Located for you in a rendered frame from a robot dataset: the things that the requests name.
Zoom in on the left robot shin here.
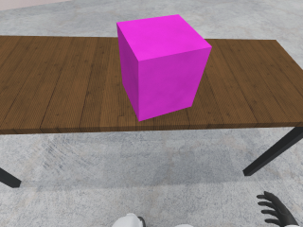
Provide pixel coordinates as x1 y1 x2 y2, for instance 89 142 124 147
126 213 138 218

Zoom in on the robot left thigh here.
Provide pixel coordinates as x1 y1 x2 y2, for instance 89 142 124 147
112 216 143 227

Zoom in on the robot right hand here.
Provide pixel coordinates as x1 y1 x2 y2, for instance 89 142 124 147
257 191 299 227

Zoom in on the carton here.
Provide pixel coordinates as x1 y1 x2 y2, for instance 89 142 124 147
116 14 212 121

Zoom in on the table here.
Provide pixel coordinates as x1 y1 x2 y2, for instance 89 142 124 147
0 35 303 188

